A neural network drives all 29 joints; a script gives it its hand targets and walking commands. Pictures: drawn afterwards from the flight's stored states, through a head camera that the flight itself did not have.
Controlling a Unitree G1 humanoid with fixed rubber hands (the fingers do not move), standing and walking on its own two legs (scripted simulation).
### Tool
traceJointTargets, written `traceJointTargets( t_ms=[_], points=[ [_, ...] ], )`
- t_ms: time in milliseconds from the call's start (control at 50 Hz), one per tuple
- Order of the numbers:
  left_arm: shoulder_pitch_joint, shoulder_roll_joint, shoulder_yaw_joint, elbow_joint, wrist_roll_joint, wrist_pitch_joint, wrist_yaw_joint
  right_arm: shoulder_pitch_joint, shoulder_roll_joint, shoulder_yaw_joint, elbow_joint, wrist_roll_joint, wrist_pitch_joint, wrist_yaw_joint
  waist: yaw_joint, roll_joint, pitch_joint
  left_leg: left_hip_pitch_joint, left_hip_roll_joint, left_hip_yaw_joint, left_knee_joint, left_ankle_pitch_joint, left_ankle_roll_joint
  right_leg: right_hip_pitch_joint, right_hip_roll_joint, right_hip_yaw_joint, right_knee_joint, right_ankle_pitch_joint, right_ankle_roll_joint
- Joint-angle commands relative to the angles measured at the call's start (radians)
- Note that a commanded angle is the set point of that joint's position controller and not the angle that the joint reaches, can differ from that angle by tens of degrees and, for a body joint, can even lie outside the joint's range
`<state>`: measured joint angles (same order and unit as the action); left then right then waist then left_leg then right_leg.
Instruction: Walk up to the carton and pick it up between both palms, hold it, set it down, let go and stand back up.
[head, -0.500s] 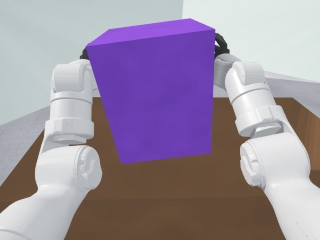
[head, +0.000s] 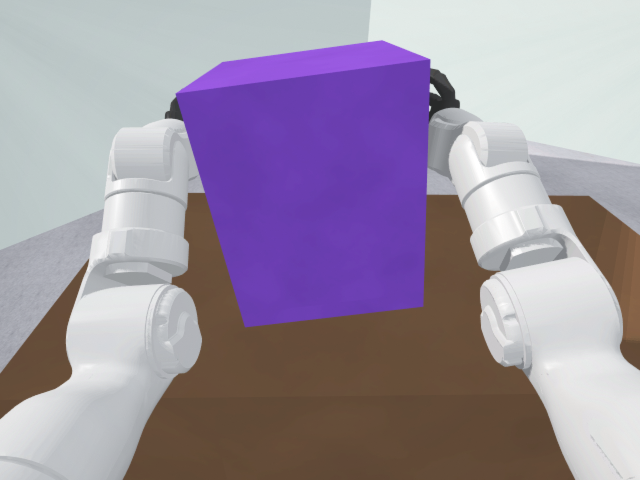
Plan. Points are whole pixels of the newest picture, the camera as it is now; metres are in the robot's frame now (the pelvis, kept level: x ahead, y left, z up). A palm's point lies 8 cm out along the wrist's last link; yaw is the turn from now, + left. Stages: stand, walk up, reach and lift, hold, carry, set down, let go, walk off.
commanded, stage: hold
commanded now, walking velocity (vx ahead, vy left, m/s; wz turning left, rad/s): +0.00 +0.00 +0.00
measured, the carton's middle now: (316, 177) +0.37 -0.01 +0.28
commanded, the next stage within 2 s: none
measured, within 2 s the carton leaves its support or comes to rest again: neither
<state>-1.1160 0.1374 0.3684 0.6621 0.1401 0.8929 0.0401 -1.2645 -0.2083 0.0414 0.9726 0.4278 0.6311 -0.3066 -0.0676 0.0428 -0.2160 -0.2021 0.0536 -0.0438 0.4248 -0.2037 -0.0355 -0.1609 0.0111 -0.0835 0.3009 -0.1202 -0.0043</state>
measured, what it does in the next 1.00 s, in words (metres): stands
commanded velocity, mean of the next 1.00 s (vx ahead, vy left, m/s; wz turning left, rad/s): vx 0.00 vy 0.00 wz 0.00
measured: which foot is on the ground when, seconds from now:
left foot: down 0.00-1.00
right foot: down 0.00-1.00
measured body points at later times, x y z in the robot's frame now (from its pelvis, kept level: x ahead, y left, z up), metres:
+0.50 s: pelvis +0.01 +0.00 +0.00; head -0.08 +0.01 +0.44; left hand +0.40 +0.15 +0.32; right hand +0.40 -0.15 +0.33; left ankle +0.02 +0.14 -0.75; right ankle +0.03 -0.12 -0.75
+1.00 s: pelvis +0.01 +0.00 +0.00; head -0.09 +0.00 +0.44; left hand +0.40 +0.15 +0.32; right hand +0.39 -0.15 +0.34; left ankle +0.02 +0.14 -0.75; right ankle +0.03 -0.12 -0.75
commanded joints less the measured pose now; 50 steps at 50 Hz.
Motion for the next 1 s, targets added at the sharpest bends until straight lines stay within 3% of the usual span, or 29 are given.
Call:
traceJointTargets(
  t_ms=[0,40,80,120,140,160,220,240,260,320,360,380,400,460,500,520,560,640,660,680,720,740,760,800,840,880,940,960,980],
  points=[
    [-0.984,-0.621,-0.316,-0.341,-0.163,-0.144,-0.120,-0.884,0.779,0.130,-0.412,0.189,-0.006,0.135,0.000,0.014,-0.444,0.046,-0.106,0.005,-0.038,0.233,-0.023,0.237,0.087,0.065,0.014,0.159,0.047],
    [-0.959,-0.645,-0.354,-0.333,-0.183,-0.131,-0.117,-0.877,0.736,0.128,-0.419,0.201,0.000,0.127,-0.029,0.024,-0.435,0.049,-0.116,0.003,-0.025,0.255,-0.033,0.255,0.080,0.079,0.010,0.234,0.053],
    [-0.960,-0.648,-0.354,-0.281,-0.176,-0.117,-0.118,-0.910,0.738,0.126,-0.417,0.197,0.003,0.127,-0.010,0.028,-0.397,0.009,-0.112,0.006,-0.037,0.195,-0.026,0.219,0.085,0.075,-0.003,0.149,0.049],
    [-0.881,-0.626,-0.315,-0.247,-0.168,-0.113,-0.124,-0.881,0.750,0.144,-0.457,0.195,0.009,0.120,0.002,-0.038,-0.387,0.016,-0.107,0.000,-0.046,0.180,-0.008,0.249,0.067,0.091,-0.004,0.169,0.051],
    [-0.919,-0.626,-0.318,-0.304,-0.167,-0.120,-0.119,-0.917,0.782,0.181,-0.528,0.215,0.001,0.117,0.014,-0.032,-0.449,0.043,-0.111,0.003,-0.034,0.208,-0.008,0.263,0.076,0.083,-0.001,0.190,0.058],
    [-0.915,-0.645,-0.340,-0.333,-0.175,-0.115,-0.116,-0.868,0.759,0.151,-0.456,0.203,0.008,0.114,-0.023,0.024,-0.421,0.065,-0.111,0.003,-0.026,0.233,-0.030,0.244,0.082,0.083,0.003,0.192,0.055],
    [-0.880,-0.614,-0.294,-0.228,-0.135,-0.101,-0.127,-0.863,0.740,0.149,-0.399,0.199,0.015,0.122,0.005,-0.014,-0.334,0.025,-0.102,0.003,-0.044,0.197,-0.016,0.240,0.077,0.087,-0.014,0.158,0.052],
    [-0.878,-0.614,-0.296,-0.273,-0.146,-0.101,-0.127,-0.882,0.750,0.167,-0.454,0.194,0.008,0.117,0.002,-0.040,-0.389,0.049,-0.108,0.003,-0.041,0.230,-0.015,0.266,0.088,0.077,-0.008,0.188,0.055],
    [-0.871,-0.648,-0.345,-0.311,-0.167,-0.106,-0.131,-0.821,0.735,0.137,-0.413,0.205,0.018,0.112,-0.035,0.006,-0.409,0.064,-0.110,0.012,-0.033,0.237,-0.031,0.258,0.070,0.084,-0.001,0.225,0.047],
    [-0.865,-0.627,-0.326,-0.330,-0.156,-0.094,-0.123,-0.879,0.738,0.186,-0.491,0.229,0.010,0.112,0.005,-0.005,-0.419,0.082,-0.114,0.007,-0.021,0.304,-0.023,0.285,0.087,0.081,0.002,0.273,0.057],
    [-0.818,-0.600,-0.297,-0.268,-0.126,-0.077,-0.130,-0.821,0.711,0.167,-0.441,0.224,0.028,0.109,-0.006,-0.029,-0.307,0.031,-0.108,0.007,-0.034,0.283,-0.029,0.272,0.102,0.064,-0.004,0.254,0.061],
    [-0.846,-0.623,-0.344,-0.368,-0.168,-0.090,-0.132,-0.870,0.755,0.196,-0.559,0.232,0.008,0.102,-0.005,-0.038,-0.421,0.076,-0.107,0.006,-0.020,0.330,-0.029,0.310,0.091,0.077,0.009,0.315,0.060],
    [-0.823,-0.617,-0.329,-0.335,-0.153,-0.085,-0.131,-0.844,0.759,0.196,-0.531,0.240,0.021,0.097,-0.013,-0.041,-0.373,0.066,-0.108,0.004,-0.021,0.317,-0.029,0.291,0.089,0.079,0.005,0.325,0.061],
    [-0.899,-0.636,-0.378,-0.432,-0.171,-0.085,-0.128,-0.813,0.733,0.172,-0.462,0.234,0.035,0.105,-0.019,0.063,-0.406,0.082,-0.110,0.002,-0.022,0.333,-0.047,0.269,0.091,0.079,0.012,0.283,0.050],
    [-0.942,-0.670,-0.425,-0.479,-0.193,-0.082,-0.124,-0.873,0.737,0.172,-0.531,0.253,0.026,0.111,-0.013,0.094,-0.453,0.092,-0.107,-0.007,-0.011,0.359,-0.058,0.262,0.087,0.070,0.012,0.280,0.046],
    [-0.881,-0.648,-0.400,-0.430,-0.175,-0.071,-0.118,-0.783,0.726,0.152,-0.487,0.239,0.039,0.109,-0.048,0.062,-0.406,0.101,-0.106,-0.013,-0.010,0.337,-0.054,0.247,0.094,0.070,0.004,0.282,0.047],
    [-0.842,-0.630,-0.358,-0.369,-0.153,-0.071,-0.132,-0.818,0.727,0.164,-0.472,0.216,0.035,0.115,-0.016,0.008,-0.342,0.054,-0.105,0.009,-0.039,0.271,-0.036,0.242,0.091,0.070,0.005,0.191,0.043],
    [-0.868,-0.657,-0.365,-0.340,-0.167,-0.072,-0.129,-0.859,0.721,0.165,-0.476,0.223,0.031,0.117,-0.006,0.010,-0.361,0.052,-0.102,0.002,-0.036,0.282,-0.036,0.246,0.089,0.081,-0.008,0.208,0.038],
    [-0.914,-0.673,-0.406,-0.395,-0.190,-0.083,-0.128,-0.856,0.731,0.153,-0.484,0.223,0.025,0.120,-0.026,0.049,-0.400,0.073,-0.094,-0.009,-0.029,0.296,-0.054,0.268,0.092,0.083,-0.002,0.213,0.038],
    [-0.870,-0.674,-0.375,-0.291,-0.166,-0.068,-0.132,-0.819,0.696,0.117,-0.386,0.196,0.036,0.120,-0.036,0.046,-0.301,0.044,-0.098,0.001,-0.046,0.250,-0.048,0.220,0.091,0.076,-0.021,0.173,0.031],
    [-0.885,-0.672,-0.397,-0.396,-0.181,-0.088,-0.133,-0.799,0.727,0.133,-0.428,0.208,0.034,0.125,-0.044,0.066,-0.379,0.083,-0.095,-0.008,-0.044,0.284,-0.057,0.258,0.089,0.079,-0.007,0.193,0.024],
    [-0.898,-0.666,-0.382,-0.356,-0.170,-0.084,-0.128,-0.819,0.712,0.135,-0.364,0.214,0.041,0.130,-0.020,0.081,-0.345,0.053,-0.093,-0.013,-0.035,0.285,-0.051,0.233,0.092,0.085,0.006,0.176,0.019],
    [-0.903,-0.689,-0.417,-0.402,-0.182,-0.085,-0.122,-0.850,0.734,0.157,-0.455,0.237,0.024,0.131,-0.017,0.095,-0.429,0.075,-0.090,-0.007,-0.022,0.342,-0.056,0.261,0.096,0.077,0.014,0.227,0.021],
    [-0.873,-0.637,-0.343,-0.334,-0.157,-0.081,-0.124,-0.831,0.712,0.155,-0.419,0.229,0.036,0.126,-0.006,0.022,-0.354,0.040,-0.106,-0.004,-0.035,0.293,-0.047,0.271,0.100,0.085,-0.002,0.225,0.040],
    [-0.920,-0.640,-0.378,-0.415,-0.173,-0.093,-0.121,-0.859,0.747,0.186,-0.485,0.236,0.024,0.120,-0.001,0.030,-0.422,0.062,-0.109,-0.003,-0.027,0.290,-0.035,0.279,0.089,0.089,0.009,0.251,0.050],
    [-0.912,-0.650,-0.362,-0.334,-0.168,-0.090,-0.123,-0.855,0.729,0.150,-0.433,0.207,0.035,0.124,-0.011,0.003,-0.322,0.032,-0.105,-0.003,-0.037,0.243,-0.035,0.235,0.094,0.074,-0.006,0.168,0.046],
    [-0.910,-0.647,-0.341,-0.344,-0.168,-0.096,-0.113,-0.866,0.767,0.187,-0.442,0.222,0.027,0.137,0.019,0.004,-0.388,0.037,-0.100,-0.007,-0.029,0.277,-0.028,0.273,0.092,0.080,0.005,0.197,0.041],
    [-0.906,-0.647,-0.354,-0.344,-0.170,-0.091,-0.113,-0.846,0.753,0.160,-0.447,0.215,0.025,0.126,-0.001,0.035,-0.436,0.065,-0.108,0.003,-0.010,0.301,-0.042,0.265,0.087,0.088,0.012,0.263,0.044],
    [-0.850,-0.665,-0.351,-0.300,-0.174,-0.083,-0.117,-0.860,0.742,0.156,-0.451,0.220,0.028,0.113,-0.025,-0.010,-0.396,0.069,-0.105,0.003,-0.018,0.276,-0.033,0.251,0.083,0.092,-0.001,0.271,0.054]
  ],
)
